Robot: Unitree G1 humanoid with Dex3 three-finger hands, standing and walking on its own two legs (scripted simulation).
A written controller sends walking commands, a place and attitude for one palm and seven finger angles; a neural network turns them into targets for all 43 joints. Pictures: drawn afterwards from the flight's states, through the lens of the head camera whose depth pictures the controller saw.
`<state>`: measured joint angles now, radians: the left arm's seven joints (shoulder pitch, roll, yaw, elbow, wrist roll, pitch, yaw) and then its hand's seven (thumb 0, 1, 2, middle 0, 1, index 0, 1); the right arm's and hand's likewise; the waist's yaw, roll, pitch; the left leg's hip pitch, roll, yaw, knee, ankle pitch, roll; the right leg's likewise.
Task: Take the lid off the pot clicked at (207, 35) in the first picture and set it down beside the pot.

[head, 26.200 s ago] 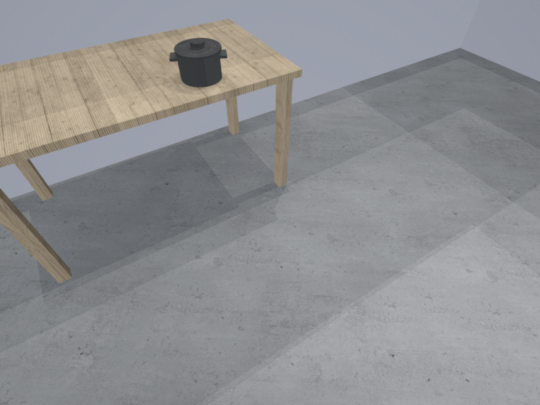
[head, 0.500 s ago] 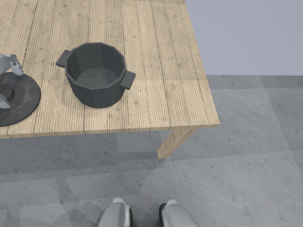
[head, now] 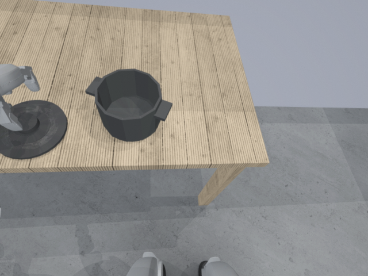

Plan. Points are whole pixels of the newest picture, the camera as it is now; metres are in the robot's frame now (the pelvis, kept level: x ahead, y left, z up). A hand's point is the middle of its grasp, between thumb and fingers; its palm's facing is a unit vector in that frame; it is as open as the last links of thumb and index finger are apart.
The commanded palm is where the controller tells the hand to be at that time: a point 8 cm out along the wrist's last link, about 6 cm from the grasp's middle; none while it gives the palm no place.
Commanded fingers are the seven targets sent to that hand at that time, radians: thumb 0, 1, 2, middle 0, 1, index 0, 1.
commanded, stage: raise the empty hand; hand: left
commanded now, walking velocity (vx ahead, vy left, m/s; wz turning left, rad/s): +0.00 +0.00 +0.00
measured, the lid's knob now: (26, 123) +0.47 +0.37 -0.05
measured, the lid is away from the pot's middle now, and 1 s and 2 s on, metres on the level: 0.25 0.25 0.25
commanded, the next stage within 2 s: draw the hand back to the body in 0.78 s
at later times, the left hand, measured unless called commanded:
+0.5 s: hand out of the picture +0.46 +0.35 +0.09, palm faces -0.44 -0.12 -0.89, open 11.0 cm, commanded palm +0.50 +0.34 +0.16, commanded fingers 0.00 0.05 0.51 -0.30 -0.94 -0.30 -0.94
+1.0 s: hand out of the picture +0.45 +0.35 +0.12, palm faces -0.43 -0.13 -0.89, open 11.0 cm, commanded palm +0.47 +0.35 +0.18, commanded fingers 0.00 0.05 0.51 -0.30 -0.94 -0.30 -0.94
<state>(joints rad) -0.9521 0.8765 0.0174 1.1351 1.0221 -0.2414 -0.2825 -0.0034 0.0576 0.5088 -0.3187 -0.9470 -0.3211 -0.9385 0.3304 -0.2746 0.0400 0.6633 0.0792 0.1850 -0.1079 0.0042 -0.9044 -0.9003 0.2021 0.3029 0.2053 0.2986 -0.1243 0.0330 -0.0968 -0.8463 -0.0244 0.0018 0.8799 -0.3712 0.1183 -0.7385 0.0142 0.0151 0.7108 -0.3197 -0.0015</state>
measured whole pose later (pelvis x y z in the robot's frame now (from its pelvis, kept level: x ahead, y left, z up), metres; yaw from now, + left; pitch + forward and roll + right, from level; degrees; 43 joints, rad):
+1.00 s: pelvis +0.02 -0.02 +0.02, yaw +1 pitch +15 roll -4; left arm -0.94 0.92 0.05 1.09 0.98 -0.25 -0.40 0.00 0.06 0.51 -0.32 -0.95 -0.32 -0.94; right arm 0.32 -0.29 0.02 0.68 0.10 0.16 -0.12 0.01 -0.91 -0.90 0.20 0.30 0.20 0.30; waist -0.10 0.02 -0.08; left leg -0.65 -0.03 0.00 0.72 -0.33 0.09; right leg -0.55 0.00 0.02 0.57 -0.28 0.03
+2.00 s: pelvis +0.05 -0.07 +0.05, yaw +2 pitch +0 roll -1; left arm -0.21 0.46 0.37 0.38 -0.05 -0.09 0.09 0.00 0.42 0.68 -0.27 -0.67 -0.27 -0.66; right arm 0.24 -0.27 0.02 0.68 0.05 -0.03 -0.07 0.01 -0.91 -0.90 0.20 0.30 0.20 0.30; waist 0.00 0.04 0.00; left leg -0.17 -0.01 -0.01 0.43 -0.26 0.02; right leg -0.11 0.02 0.00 0.35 -0.24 0.00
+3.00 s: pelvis +0.03 -0.10 +0.05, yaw +2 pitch -4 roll +0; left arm 0.50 0.32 0.27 -0.39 -0.09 -0.10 0.08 0.01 0.89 0.89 -0.21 -0.31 -0.21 -0.30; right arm 0.16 -0.22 0.03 0.65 0.01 -0.12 -0.09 0.02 -0.91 -0.90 0.20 0.30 0.20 0.30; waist 0.05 0.07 0.00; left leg -0.09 0.02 -0.02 0.40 -0.23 -0.01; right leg -0.05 0.04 -0.02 0.36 -0.23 -0.04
